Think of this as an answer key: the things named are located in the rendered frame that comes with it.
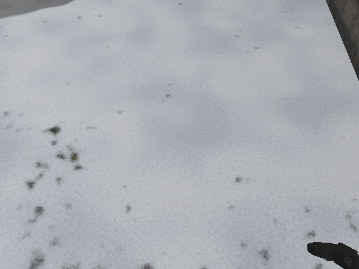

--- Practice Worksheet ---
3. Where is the right robot hand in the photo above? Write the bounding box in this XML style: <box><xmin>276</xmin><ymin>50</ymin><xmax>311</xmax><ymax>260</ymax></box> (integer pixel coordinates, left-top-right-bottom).
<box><xmin>307</xmin><ymin>242</ymin><xmax>359</xmax><ymax>269</ymax></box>

